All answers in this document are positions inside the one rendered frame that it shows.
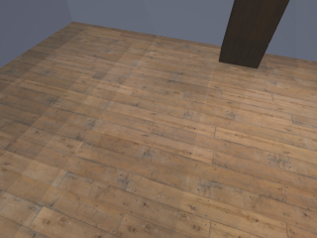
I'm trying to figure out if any cupboard door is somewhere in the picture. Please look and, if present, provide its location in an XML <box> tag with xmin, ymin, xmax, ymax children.
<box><xmin>228</xmin><ymin>0</ymin><xmax>287</xmax><ymax>42</ymax></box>

